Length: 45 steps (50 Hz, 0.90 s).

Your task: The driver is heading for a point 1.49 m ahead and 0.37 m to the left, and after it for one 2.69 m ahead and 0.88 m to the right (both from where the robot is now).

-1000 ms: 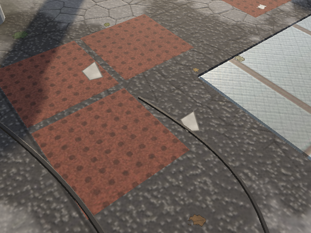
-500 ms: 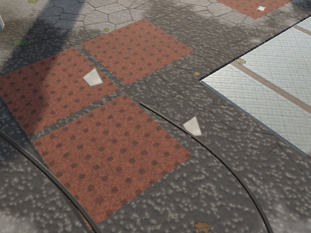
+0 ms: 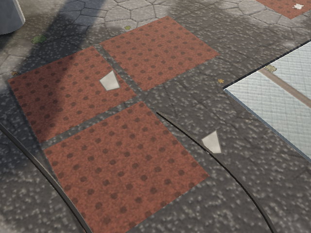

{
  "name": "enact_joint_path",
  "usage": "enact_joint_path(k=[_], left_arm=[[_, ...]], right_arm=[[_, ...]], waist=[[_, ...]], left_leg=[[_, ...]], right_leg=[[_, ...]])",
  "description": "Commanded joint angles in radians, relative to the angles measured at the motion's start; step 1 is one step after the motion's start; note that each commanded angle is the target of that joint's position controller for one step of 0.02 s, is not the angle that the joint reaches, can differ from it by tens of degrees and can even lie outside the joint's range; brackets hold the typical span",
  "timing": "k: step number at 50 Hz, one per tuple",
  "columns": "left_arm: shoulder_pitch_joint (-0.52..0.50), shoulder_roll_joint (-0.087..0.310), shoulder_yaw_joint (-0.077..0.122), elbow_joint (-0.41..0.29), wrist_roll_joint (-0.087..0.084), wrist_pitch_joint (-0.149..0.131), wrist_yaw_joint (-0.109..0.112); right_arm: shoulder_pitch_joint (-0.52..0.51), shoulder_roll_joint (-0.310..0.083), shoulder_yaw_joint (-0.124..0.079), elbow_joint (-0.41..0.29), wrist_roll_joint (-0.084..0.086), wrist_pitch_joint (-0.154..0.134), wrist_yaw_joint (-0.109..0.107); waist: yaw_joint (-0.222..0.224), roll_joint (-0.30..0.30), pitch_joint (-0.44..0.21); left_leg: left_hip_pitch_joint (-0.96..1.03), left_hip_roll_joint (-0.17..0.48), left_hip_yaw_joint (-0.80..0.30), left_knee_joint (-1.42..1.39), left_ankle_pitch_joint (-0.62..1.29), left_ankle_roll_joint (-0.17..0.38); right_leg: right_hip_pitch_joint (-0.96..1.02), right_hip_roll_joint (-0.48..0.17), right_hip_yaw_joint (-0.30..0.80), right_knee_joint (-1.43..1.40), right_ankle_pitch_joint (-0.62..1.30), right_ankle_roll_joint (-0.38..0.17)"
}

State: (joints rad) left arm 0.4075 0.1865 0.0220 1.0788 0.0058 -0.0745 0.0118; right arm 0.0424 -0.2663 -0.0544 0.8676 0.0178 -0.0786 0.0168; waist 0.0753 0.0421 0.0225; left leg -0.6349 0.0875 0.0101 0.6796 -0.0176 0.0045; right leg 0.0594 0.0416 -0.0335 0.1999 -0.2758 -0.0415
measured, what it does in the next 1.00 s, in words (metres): walks ahead: left foot, then right foot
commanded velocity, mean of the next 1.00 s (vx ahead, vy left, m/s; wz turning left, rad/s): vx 0.06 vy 0.00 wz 0.00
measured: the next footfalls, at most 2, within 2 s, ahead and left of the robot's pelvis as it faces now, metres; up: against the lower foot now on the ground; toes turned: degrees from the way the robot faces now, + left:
left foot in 0.12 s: +0.25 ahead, +0.12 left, +0.00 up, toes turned +2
right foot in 0.44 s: +0.21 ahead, -0.11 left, +0.00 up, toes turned -1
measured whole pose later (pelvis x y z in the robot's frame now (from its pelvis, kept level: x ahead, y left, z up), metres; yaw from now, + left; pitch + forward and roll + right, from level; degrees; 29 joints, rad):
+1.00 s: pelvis +0.20 +0.02 -0.01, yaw +0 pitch -1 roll +0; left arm 0.21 0.20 0.03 1.10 0.00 -0.01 0.04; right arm 0.15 -0.22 -0.03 1.05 0.00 0.00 -0.03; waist 0.00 0.00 0.03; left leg -0.24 -0.01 0.04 0.49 -0.24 0.03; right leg -0.16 -0.02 -0.01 0.48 -0.31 0.01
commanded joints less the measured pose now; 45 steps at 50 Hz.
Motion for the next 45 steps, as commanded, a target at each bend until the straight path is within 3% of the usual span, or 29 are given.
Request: enact_joint_path(k=[1, 3, 5, 6, 7, 8, 9, 10, 11, 12, 15, 18, 20, 22, 23, 24, 25, 26, 29, 32, 37, 45], left_arm=[[0.015, 0.189, 0.032, -0.02, -0.011, -0.001, 0.013], [-0.025, 0.195, 0.037, -0.023, -0.013, 0.005, 0.016], [-0.069, 0.197, 0.04, -0.035, -0.013, 0.016, 0.017], [-0.031, 0.178, 0.033, -0.041, 0.002, 0.017, 0.014], [0.135, 0.07, 0.003, -0.018, 0.017, 0.014, 0.006], [0.177, 0.068, 0.001, 0.013, -0.005, 0.008, -0.003], [0.11, 0.141, 0.022, 0.0, -0.029, 0.013, -0.006], [0.009, 0.15, 0.026, -0.028, -0.035, 0.024, 0.003], [-0.046, 0.145, 0.03, -0.037, -0.027, 0.039, 0.016], [-0.045, 0.134, 0.034, -0.04, -0.017, 0.056, 0.028], [-0.029, 0.095, 0.028, -0.038, -0.004, 0.077, 0.046], [-0.071, 0.107, 0.026, -0.046, 0.002, 0.087, 0.047], [-0.077, 0.109, 0.028, -0.037, 0.01, 0.091, 0.037], [-0.098, 0.116, 0.027, -0.043, 0.028, 0.092, 0.033], [-0.111, 0.145, 0.027, -0.055, 0.028, 0.089, 0.036], [-0.146, 0.21, 0.043, -0.039, 0.009, 0.084, 0.036], [-0.172, 0.163, 0.035, -0.043, 0.005, 0.072, 0.033], [-0.182, 0.137, 0.028, -0.038, 0.009, 0.062, 0.033], [-0.186, 0.125, 0.027, -0.032, 0.001, 0.04, 0.031], [-0.156, 0.131, 0.027, -0.018, -0.004, 0.037, 0.031], [-0.141, 0.131, 0.025, -0.006, -0.005, 0.045, 0.03], [-0.143, 0.119, 0.023, 0.005, -0.005, 0.058, 0.03]], right_arm=[[-0.103, -0.031, 0.004, -0.083, 0.004, -0.006, 0.01], [-0.043, -0.077, -0.011, -0.07, -0.004, -0.006, 0.013], [0.137, -0.128, -0.038, -0.006, -0.019, -0.011, 0.009], [0.222, -0.177, -0.049, 0.016, -0.032, -0.012, 0.003], [0.273, -0.212, -0.045, 0.024, -0.057, -0.002, -0.002], [0.291, -0.143, -0.022, 0.033, -0.042, 0.006, 0.007], [0.197, -0.129, -0.017, 0.019, -0.018, 0.01, 0.012], [0.089, -0.098, -0.007, -0.002, -0.013, 0.013, 0.008], [0.028, -0.065, 0.007, -0.008, -0.022, 0.012, 0.006], [-0.01, -0.055, 0.011, -0.007, -0.033, 0.011, 0.004], [-0.014, -0.064, 0.009, 0.012, -0.056, 0.014, -0.002], [0.005, -0.088, 0.005, 0.021, -0.04, 0.024, -0.019], [-0.01, -0.089, 0.007, 0.025, -0.023, 0.038, -0.028], [0.038, -0.054, 0.02, 0.051, -0.02, 0.044, -0.03], [0.059, -0.054, 0.02, 0.058, -0.024, 0.046, -0.029], [0.104, -0.051, 0.014, 0.057, -0.022, 0.052, -0.034], [0.098, -0.06, 0.015, 0.067, -0.032, 0.055, -0.04], [0.108, -0.059, 0.012, 0.07, -0.031, 0.056, -0.043], [0.133, -0.052, 0.013, 0.096, -0.032, 0.058, -0.045], [0.12, -0.046, 0.014, 0.103, -0.025, 0.053, -0.039], [0.127, -0.049, 0.014, 0.122, -0.019, 0.058, -0.038], [0.135, -0.059, 0.012, 0.149, -0.015, 0.072, -0.046]], waist=[[-0.027, -0.146, 0.065], [-0.079, -0.155, 0.021], [-0.175, -0.134, -0.086], [-0.19, -0.053, -0.175], [-0.121, 0.169, -0.338], [-0.123, 0.195, -0.474], [-0.108, 0.11, -0.359], [-0.092, 0.046, -0.211], [-0.073, -0.004, -0.128], [-0.043, 0.017, -0.096], [-0.017, 0.073, -0.092], [-0.031, 0.073, -0.129], [-0.012, 0.066, -0.099], [-0.014, 0.027, -0.033], [-0.036, -0.019, 0.011], [-0.098, -0.172, 0.045], [-0.088, -0.183, 0.053], [-0.098, -0.188, 0.039], [-0.094, -0.118, 0.009], [-0.077, -0.077, -0.027], [-0.07, -0.047, -0.059], [-0.074, -0.042, -0.042]], left_leg=[[0.143, -0.06, 0.032, -0.108, 0.095, 0.015], [0.204, -0.073, 0.005, -0.141, 0.073, 0.052], [0.411, -0.109, 0.023, -0.2, 0.124, 0.092], [0.618, -0.012, -0.054, -0.17, 0.463, 0.123], [0.956, 0.253, -0.349, -0.118, 0.768, 0.3], [0.954, 0.326, -0.541, -0.221, 0.716, 0.379], [0.787, 0.285, -0.46, -0.283, 0.437, 0.338], [0.632, 0.235, -0.367, -0.334, 0.243, 0.288], [0.481, 0.193, -0.293, -0.384, 0.138, 0.253], [0.362, 0.157, -0.235, -0.415, 0.061, 0.223], [0.241, 0.101, -0.155, -0.449, -0.001, 0.218], [0.244, 0.109, -0.174, -0.473, -0.238, 0.218], [0.176, 0.089, -0.165, -0.485, -0.449, 0.178], [0.137, 0.047, -0.148, -0.478, -0.591, 0.1], [0.15, 0.014, -0.123, -0.423, -0.559, 0.065], [0.249, -0.058, -0.037, -0.388, -0.452, 0.039], [0.354, -0.066, -0.023, -0.331, -0.36, 0.028], [0.404, -0.068, -0.016, -0.305, -0.301, 0.034], [0.411, -0.059, -0.017, -0.289, -0.223, 0.056], [0.412, -0.055, -0.015, -0.277, -0.122, 0.058], [0.452, -0.052, -0.012, -0.244, 0.017, 0.059], [0.476, -0.047, -0.018, -0.23, 0.073, 0.058]], right_leg=[[-0.146, -0.218, 0.063, -0.005, 0.625, -0.108], [-0.078, -0.242, 0.073, 0.075, 0.711, -0.081], [-0.052, -0.199, 0.058, 0.287, 0.809, -0.041], [-0.159, -0.14, 0.031, 0.477, 0.616, -0.002], [-0.455, -0.009, 0.009, 0.853, -0.031, 0.058], [-0.482, 0.038, 0.146, 1.034, -0.422, 0.076], [-0.517, -0.015, 0.164, 1.092, -0.392, 0.075], [-0.562, -0.057, 0.113, 1.073, -0.33, 0.076], [-0.543, -0.09, 0.099, 1.013, -0.271, 0.08], [-0.47, -0.121, 0.105, 0.93, -0.224, 0.079], [-0.342, -0.112, 0.069, 0.704, -0.19, 0.079], [-0.27, -0.107, 0.057, 0.521, -0.061, 0.072], [-0.182, -0.087, 0.03, 0.401, 0.073, 0.056], [-0.162, -0.11, 0.059, 0.286, 0.089, 0.024], [-0.205, -0.161, 0.114, 0.205, 0.042, -0.001], [-0.366, -0.146, 0.118, 0.179, -0.16, -0.025], [-0.446, -0.132, 0.116, 0.131, -0.23, -0.013], [-0.464, -0.134, 0.115, 0.112, -0.219, 0.005], [-0.391, -0.119, 0.094, 0.15, -0.055, 0.03], [-0.316, -0.111, 0.08, 0.194, 0.094, 0.022], [-0.274, -0.103, 0.065, 0.221, 0.214, 0.02], [-0.26, -0.091, 0.049, 0.221, 0.252, 0.025]])
Velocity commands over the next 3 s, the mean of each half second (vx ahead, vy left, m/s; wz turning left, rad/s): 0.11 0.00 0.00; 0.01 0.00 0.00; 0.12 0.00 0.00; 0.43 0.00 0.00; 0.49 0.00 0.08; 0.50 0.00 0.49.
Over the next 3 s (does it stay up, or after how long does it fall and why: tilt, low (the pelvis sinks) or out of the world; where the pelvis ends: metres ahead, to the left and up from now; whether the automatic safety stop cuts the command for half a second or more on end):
stays up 1.03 0.03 -0.02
